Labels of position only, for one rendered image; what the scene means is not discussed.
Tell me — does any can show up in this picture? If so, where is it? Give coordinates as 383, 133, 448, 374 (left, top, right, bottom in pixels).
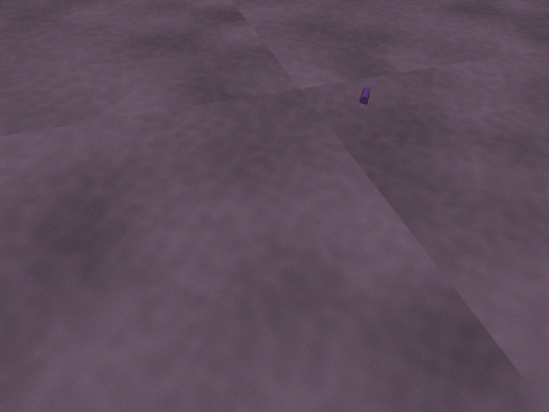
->
359, 88, 371, 104

